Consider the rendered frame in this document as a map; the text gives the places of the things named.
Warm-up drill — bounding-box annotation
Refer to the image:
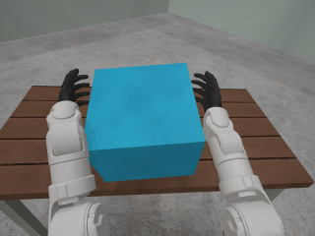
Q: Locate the robot right upper arm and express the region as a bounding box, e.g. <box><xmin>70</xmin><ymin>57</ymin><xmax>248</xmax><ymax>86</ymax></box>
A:
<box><xmin>222</xmin><ymin>201</ymin><xmax>284</xmax><ymax>236</ymax></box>

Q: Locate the robot left hand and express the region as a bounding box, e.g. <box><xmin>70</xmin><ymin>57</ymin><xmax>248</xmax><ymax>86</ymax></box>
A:
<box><xmin>57</xmin><ymin>68</ymin><xmax>91</xmax><ymax>107</ymax></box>

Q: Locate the robot left forearm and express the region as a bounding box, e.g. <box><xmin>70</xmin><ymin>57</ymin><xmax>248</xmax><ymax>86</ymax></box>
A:
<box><xmin>45</xmin><ymin>100</ymin><xmax>96</xmax><ymax>236</ymax></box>

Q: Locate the robot right hand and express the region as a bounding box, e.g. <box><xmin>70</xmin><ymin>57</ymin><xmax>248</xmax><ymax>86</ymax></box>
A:
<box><xmin>191</xmin><ymin>71</ymin><xmax>222</xmax><ymax>113</ymax></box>

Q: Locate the carton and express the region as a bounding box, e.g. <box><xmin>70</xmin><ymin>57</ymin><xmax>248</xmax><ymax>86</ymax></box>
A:
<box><xmin>84</xmin><ymin>63</ymin><xmax>206</xmax><ymax>182</ymax></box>

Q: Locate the robot right forearm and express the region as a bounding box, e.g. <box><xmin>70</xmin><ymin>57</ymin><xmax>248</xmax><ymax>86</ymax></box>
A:
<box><xmin>203</xmin><ymin>106</ymin><xmax>285</xmax><ymax>235</ymax></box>

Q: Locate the table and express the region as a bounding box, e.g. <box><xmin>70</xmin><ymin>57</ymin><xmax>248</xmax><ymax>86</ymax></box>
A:
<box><xmin>0</xmin><ymin>86</ymin><xmax>315</xmax><ymax>236</ymax></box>

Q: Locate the robot left upper arm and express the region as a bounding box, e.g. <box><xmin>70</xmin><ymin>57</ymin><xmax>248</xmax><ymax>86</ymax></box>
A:
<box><xmin>48</xmin><ymin>202</ymin><xmax>110</xmax><ymax>236</ymax></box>

